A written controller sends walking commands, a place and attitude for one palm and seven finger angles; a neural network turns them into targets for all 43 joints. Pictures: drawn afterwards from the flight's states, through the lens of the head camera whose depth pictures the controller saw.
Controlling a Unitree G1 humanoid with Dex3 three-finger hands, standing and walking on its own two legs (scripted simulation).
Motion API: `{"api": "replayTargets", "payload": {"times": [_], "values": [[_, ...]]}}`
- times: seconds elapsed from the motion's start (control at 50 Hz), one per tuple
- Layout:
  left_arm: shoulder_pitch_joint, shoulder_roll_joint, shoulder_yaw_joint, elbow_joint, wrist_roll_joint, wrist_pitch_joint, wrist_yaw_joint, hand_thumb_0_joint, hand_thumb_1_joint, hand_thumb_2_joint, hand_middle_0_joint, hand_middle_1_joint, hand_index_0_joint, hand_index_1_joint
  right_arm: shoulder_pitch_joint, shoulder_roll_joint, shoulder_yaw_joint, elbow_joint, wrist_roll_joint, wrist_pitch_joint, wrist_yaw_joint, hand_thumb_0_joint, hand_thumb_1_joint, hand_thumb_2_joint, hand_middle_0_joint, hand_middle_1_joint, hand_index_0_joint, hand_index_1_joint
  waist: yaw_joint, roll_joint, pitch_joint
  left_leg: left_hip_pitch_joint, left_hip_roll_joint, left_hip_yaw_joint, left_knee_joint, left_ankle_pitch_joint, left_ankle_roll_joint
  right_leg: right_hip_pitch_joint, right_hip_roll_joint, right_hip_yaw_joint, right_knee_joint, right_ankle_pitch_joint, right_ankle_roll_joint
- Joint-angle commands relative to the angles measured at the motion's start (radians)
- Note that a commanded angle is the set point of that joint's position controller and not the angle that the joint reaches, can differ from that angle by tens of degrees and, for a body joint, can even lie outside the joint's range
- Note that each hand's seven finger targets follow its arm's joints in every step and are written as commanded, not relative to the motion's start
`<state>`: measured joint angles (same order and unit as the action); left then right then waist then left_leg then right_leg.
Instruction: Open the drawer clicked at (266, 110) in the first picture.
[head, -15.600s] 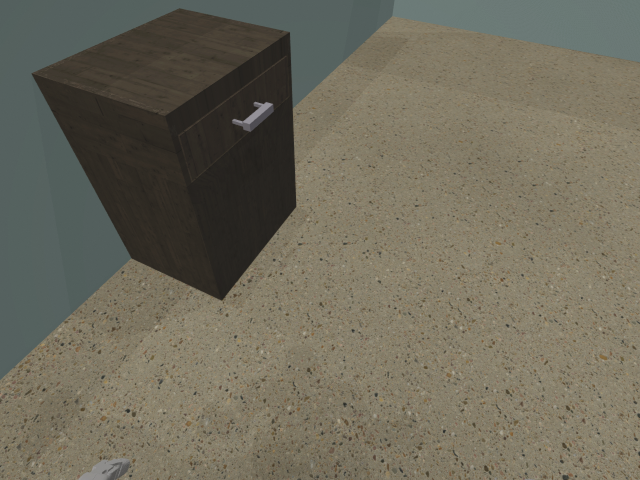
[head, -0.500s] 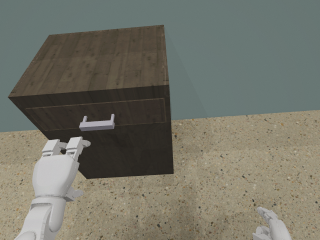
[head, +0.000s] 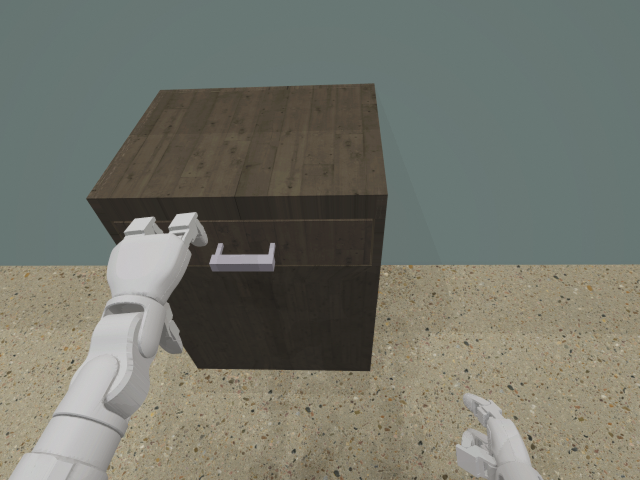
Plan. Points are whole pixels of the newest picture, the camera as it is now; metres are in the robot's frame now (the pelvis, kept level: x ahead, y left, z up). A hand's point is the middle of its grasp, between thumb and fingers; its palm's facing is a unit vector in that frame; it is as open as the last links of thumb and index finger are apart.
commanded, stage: raise the hand with hooked fingers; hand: left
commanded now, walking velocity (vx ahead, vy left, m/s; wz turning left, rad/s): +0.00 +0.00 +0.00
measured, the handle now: (244, 255) +0.55 +0.26 -0.14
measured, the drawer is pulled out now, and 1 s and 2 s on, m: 0.00 0.00 0.00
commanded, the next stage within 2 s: move the hooked fingers above the handle in 0.34 s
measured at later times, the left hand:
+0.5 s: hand (159, 283) +0.32 +0.27 +0.07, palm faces +0.07 -0.08 -0.99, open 13.9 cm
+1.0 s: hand (202, 279) +0.38 +0.25 +0.01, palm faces -0.10 -0.02 -0.99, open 13.8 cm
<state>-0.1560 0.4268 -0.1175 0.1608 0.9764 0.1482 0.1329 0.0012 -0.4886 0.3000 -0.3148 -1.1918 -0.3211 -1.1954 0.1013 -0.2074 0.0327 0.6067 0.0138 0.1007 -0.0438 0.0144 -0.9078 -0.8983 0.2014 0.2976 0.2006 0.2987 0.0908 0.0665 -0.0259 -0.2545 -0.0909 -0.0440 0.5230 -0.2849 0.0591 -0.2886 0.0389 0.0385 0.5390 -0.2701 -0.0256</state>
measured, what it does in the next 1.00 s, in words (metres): stands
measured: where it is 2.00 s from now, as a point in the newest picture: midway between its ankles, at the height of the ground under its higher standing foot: outside the picture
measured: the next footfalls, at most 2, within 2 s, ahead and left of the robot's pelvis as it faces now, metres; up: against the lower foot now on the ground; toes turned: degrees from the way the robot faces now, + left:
none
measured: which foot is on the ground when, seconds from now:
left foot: down 0.00-1.00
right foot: down 0.00-1.00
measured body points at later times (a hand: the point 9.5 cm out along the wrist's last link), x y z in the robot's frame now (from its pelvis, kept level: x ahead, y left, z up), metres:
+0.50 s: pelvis +0.01 +0.01 +0.00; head +0.04 -0.01 +0.45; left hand +0.31 +0.27 +0.13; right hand +0.20 -0.20 -0.12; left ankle -0.01 +0.08 -0.73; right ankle +0.01 -0.11 -0.73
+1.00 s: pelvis +0.01 -0.02 -0.01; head +0.08 -0.04 +0.43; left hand +0.38 +0.24 +0.06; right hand +0.14 -0.28 -0.14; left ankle -0.01 +0.08 -0.73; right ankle +0.01 -0.11 -0.73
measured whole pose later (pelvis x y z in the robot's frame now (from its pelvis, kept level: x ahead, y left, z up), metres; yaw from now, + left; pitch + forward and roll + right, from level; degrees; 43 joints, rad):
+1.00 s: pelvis +0.01 -0.02 -0.01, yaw +0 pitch +11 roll +0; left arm -0.37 0.46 -0.04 0.61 1.02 -0.02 0.21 0.00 -0.49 0.30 -0.31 -1.20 -0.32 -1.20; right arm 0.21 -0.26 -0.04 0.65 0.01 0.11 -0.06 0.01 -0.91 -0.90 0.20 0.30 0.20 0.30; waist 0.03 0.05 -0.07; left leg -0.48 -0.06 -0.05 0.63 -0.34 0.03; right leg -0.51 0.07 0.02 0.64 -0.31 -0.05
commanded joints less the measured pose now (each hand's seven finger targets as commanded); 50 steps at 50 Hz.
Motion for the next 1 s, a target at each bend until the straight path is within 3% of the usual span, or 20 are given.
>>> {"api": "replayTargets", "payload": {"times": [0.0,0.08,0.18,0.2,0.26,0.34,0.42,0.5,0.56,0.58,0.62,0.66,0.68,0.78,0.84,0.9,0.92,0.98], "values": [[-0.216,0.152,0.093,-0.179,-0.002,-0.022,-0.02,0.0,-0.5,0.3,-0.3,-1.2,-0.3,-1.2,-0.088,-0.131,-0.053,-0.15,-0.003,-0.037,0.003,0.0,-0.9,-0.9,0.2,0.3,0.2,0.3,-0.012,-0.061,-0.228,0.055,0.058,-0.008,-0.088,0.31,-0.043,0.122,-0.012,-0.029,-0.059,0.199,-0.034],[-0.205,0.163,0.114,-0.224,-0.01,-0.065,-0.039,0.0,-0.5,0.3,-0.3,-1.2,-0.3,-1.2,-0.08,-0.138,-0.059,-0.154,-0.009,-0.036,0.013,0.0,-0.9,-0.9,0.2,0.3,0.2,0.3,-0.01,-0.06,-0.214,0.065,0.073,-0.025,-0.088,0.37,-0.051,0.1,-0.008,-0.04,-0.06,0.203,-0.035],[-0.25,0.236,0.188,-0.33,0.009,-0.134,0.021,0.0,-0.5,0.3,-0.3,-1.2,-0.3,-1.2,-0.061,-0.143,-0.07,-0.143,-0.019,-0.047,0.019,0.0,-0.9,-0.9,0.2,0.3,0.2,0.3,0.006,0.016,-0.276,0.108,0.08,-0.06,-0.08,0.452,-0.078,0.093,-0.004,-0.038,-0.046,0.202,-0.042],[-0.251,0.24,0.193,-0.34,0.015,-0.14,0.039,0.0,-0.5,0.3,-0.3,-1.2,-0.3,-1.2,-0.061,-0.138,-0.07,-0.138,-0.018,-0.048,0.021,0.0,-0.9,-0.9,0.2,0.3,0.2,0.3,0.008,0.044,-0.3,0.125,0.081,-0.062,-0.075,0.464,-0.083,0.087,-0.007,-0.037,-0.042,0.196,-0.043],[-0.227,0.227,0.197,-0.337,0.01,-0.137,0.077,0.0,-0.5,0.3,-0.3,-1.2,-0.3,-1.2,-0.048,-0.138,-0.081,-0.122,-0.017,-0.049,0.027,0.0,-0.9,-0.9,0.2,0.3,0.2,0.3,0.007,0.054,-0.317,0.146,0.084,-0.064,-0.062,0.518,-0.096,0.067,-0.005,-0.039,-0.036,0.214,-0.041],[-0.197,0.186,0.157,-0.281,-0.007,-0.087,0.081,0.0,-0.5,0.3,-0.3,-1.2,-0.3,-1.2,-0.042,-0.144,-0.086,-0.11,-0.006,-0.041,0.033,0.0,-0.9,-0.9,0.2,0.3,0.2,0.3,-0.009,-0.014,-0.283,0.118,0.085,-0.056,-0.066,0.499,-0.096,0.059,-0.005,-0.045,-0.043,0.219,-0.036],[-0.185,0.166,0.113,-0.239,-0.015,-0.038,0.036,0.0,-0.5,0.3,-0.3,-1.2,-0.3,-1.2,-0.05,-0.153,-0.08,-0.117,-0.001,-0.026,0.029,0.0,-0.9,-0.9,0.2,0.3,0.2,0.3,-0.02,-0.059,-0.26,0.094,0.077,-0.04,-0.076,0.449,-0.083,0.082,-0.006,-0.045,-0.056,0.217,-0.033],[-0.3,0.153,0.071,-0.128,0.001,-0.048,-0.006,0.0,-0.5,0.3,-0.3,-1.2,-0.3,-1.2,-0.043,-0.155,-0.068,-0.11,-0.001,-0.02,0.011,0.0,-0.9,-0.9,0.2,0.3,0.2,0.3,-0.046,-0.1,-0.197,0.037,0.065,-0.018,-0.076,0.305,-0.058,0.041,-0.008,-0.047,-0.064,0.167,-0.032],[-0.416,0.202,0.102,-0.099,0.028,-0.107,0.006,0.0,-0.5,0.3,-0.3,-1.2,-0.3,-1.2,-0.027,-0.149,-0.069,-0.103,-0.009,-0.026,-0.003,0.0,-0.9,-0.9,0.2,0.3,0.2,0.3,-0.044,-0.056,-0.248,0.039,0.052,-0.015,-0.051,0.28,-0.05,0.028,-0.008,-0.04,-0.049,0.159,-0.036],[-0.448,0.242,0.137,-0.109,0.034,-0.133,0.018,0.0,-0.5,0.3,-0.3,-1.2,-0.3,-1.2,-0.021,-0.154,-0.072,-0.103,-0.013,-0.03,-0.008,0.0,-0.9,-0.9,0.2,0.3,0.2,0.3,-0.04,-0.026,-0.28,0.041,0.051,-0.02,-0.043,0.277,-0.05,0.031,-0.004,-0.035,-0.042,0.153,-0.038],[-0.456,0.249,0.16,-0.091,0.047,-0.176,0.052,0.0,-0.5,0.3,-0.3,-1.2,-0.3,-1.2,-0.01,-0.14,-0.077,-0.101,-0.018,-0.037,-0.012,0.0,-0.9,-0.9,0.2,0.3,0.2,0.3,-0.028,0.016,-0.326,0.048,0.043,-0.018,-0.018,0.318,-0.052,0.029,-0.005,-0.03,-0.02,0.184,-0.043],[-0.463,0.223,0.152,-0.045,0.044,-0.2,0.084,0.0,-0.5,0.3,-0.3,-1.2,-0.3,-1.2,0.002,-0.134,-0.081,-0.095,-0.017,-0.041,-0.012,0.0,-0.9,-0.9,0.2,0.3,0.2,0.3,-0.031,0.031,-0.329,0.027,0.041,-0.013,0.002,0.338,-0.056,0.007,-0.003,-0.03,0.0,0.21,-0.044],[-0.467,0.255,0.19,-0.011,0.047,-0.202,0.098,0.0,-0.5,0.3,-0.3,-1.2,-0.3,-1.2,0.016,-0.14,-0.086,-0.086,-0.017,-0.041,-0.012,0.0,-0.9,-0.9,0.2,0.3,0.2,0.3,-0.032,0.008,-0.337,0.01,0.042,-0.014,0.008,0.337,-0.055,0.006,0.003,-0.031,0.005,0.213,-0.043],[-0.407,0.233,0.194,0.162,0.045,-0.153,0.14,0.0,-0.5,0.3,-0.3,-1.2,-0.3,-1.2,0.033,-0.147,-0.099,-0.085,-0.006,-0.033,-0.005,0.0,-0.9,-0.9,0.2,0.3,0.2,0.3,-0.031,-0.077,-0.34,-0.097,0.03,0.022,0.038,0.316,-0.035,0.034,0.0,-0.01,0.027,0.289,-0.034],[-0.448,0.235,0.165,0.233,0.044,-0.128,0.129,0.0,-0.5,0.3,-0.3,-1.2,-0.3,-1.2,0.051,-0.159,-0.099,-0.084,0.0,-0.024,-0.011,0.0,-0.9,-0.9,0.2,0.3,0.2,0.3,-0.055,-0.122,-0.336,-0.152,0.026,0.038,0.051,0.274,-0.022,0.046,-0.008,0.002,0.03,0.309,-0.023],[-0.535,0.274,0.174,0.252,0.055,-0.15,0.117,0.0,-0.5,0.3,-0.3,-1.2,-0.3,-1.2,0.072,-0.17,-0.107,-0.082,0.0,-0.021,-0.022,0.0,-0.9,-0.9,0.2,0.3,0.2,0.3,-0.073,-0.115,-0.369,-0.169,0.024,0.043,0.071,0.25,-0.012,0.046,-0.014,0.019,0.038,0.319,-0.016],[-0.563,0.263,0.158,0.248,0.053,-0.169,0.116,0.0,-0.5,0.3,-0.3,-1.2,-0.3,-1.2,0.078,-0.168,-0.109,-0.083,-0.001,-0.022,-0.024,0.0,-0.9,-0.9,0.2,0.3,0.2,0.3,-0.079,-0.086,-0.383,-0.172,0.021,0.044,0.079,0.247,-0.009,0.045,-0.018,0.022,0.043,0.33,-0.014],[-0.625,0.31,0.204,0.232,0.058,-0.242,0.132,0.0,-0.5,0.3,-0.3,-1.2,-0.3,-1.2,0.116,-0.167,-0.122,-0.069,-0.01,-0.025,-0.03,0.0,-0.9,-0.9,0.2,0.3,0.2,0.3,-0.086,-0.052,-0.453,-0.173,0.02,0.037,0.114,0.284,-0.006,0.043,-0.018,0.031,0.074,0.384,-0.015]]}}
